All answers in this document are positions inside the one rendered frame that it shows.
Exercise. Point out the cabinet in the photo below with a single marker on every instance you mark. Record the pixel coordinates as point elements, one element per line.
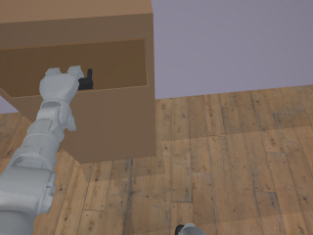
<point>111,124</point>

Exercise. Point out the robot left hand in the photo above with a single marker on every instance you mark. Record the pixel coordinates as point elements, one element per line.
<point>61,86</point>

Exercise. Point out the handle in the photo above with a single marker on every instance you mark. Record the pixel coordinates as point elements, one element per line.
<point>86,83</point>

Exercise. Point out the robot right foot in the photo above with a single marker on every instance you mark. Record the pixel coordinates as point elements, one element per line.
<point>178,229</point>

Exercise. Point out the drawer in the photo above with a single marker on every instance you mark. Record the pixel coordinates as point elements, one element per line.
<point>115,63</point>

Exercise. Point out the right robot shin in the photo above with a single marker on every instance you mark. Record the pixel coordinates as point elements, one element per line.
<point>189,225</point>

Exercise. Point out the left robot upper arm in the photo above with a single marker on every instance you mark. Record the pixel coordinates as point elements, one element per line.
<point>25,193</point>

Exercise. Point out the robot left forearm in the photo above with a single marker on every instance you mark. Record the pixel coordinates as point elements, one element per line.
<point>42,141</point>

